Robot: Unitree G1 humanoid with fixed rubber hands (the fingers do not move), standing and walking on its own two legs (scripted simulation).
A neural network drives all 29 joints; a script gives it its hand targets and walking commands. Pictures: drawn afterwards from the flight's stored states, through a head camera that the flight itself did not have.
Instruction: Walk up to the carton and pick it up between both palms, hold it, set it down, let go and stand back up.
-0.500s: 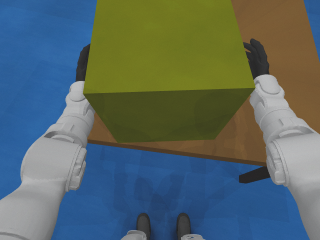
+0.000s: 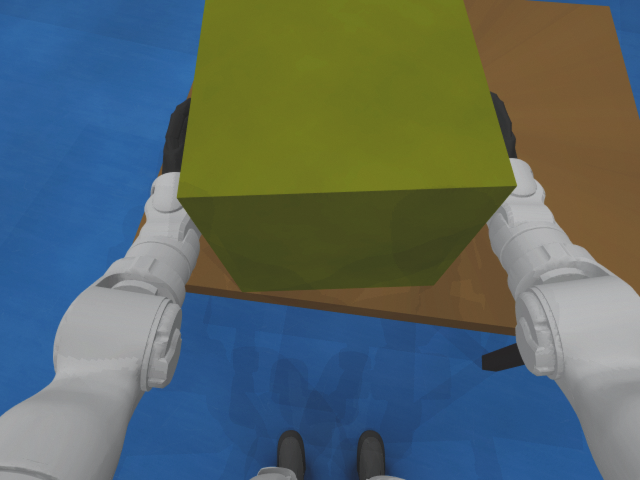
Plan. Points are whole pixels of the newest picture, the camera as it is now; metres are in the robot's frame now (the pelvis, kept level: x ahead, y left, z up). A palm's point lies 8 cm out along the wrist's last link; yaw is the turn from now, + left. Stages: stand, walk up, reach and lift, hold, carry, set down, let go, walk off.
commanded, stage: reach and lift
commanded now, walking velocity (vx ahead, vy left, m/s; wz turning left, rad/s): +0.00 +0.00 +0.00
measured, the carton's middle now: (335, 162) +0.50 +0.01 +0.01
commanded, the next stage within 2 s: none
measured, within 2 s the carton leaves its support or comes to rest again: leaves its support in 1.02 s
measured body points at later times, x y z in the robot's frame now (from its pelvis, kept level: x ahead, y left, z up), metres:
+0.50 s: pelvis +0.01 -0.01 +0.01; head +0.15 -0.01 +0.44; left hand +0.48 +0.20 +0.04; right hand +0.50 -0.19 +0.05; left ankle +0.01 +0.10 -0.73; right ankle +0.02 -0.11 -0.73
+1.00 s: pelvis +0.03 +0.00 +0.02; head +0.16 +0.00 +0.45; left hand +0.48 +0.20 +0.05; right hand +0.50 -0.19 +0.05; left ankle +0.01 +0.10 -0.73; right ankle +0.02 -0.11 -0.73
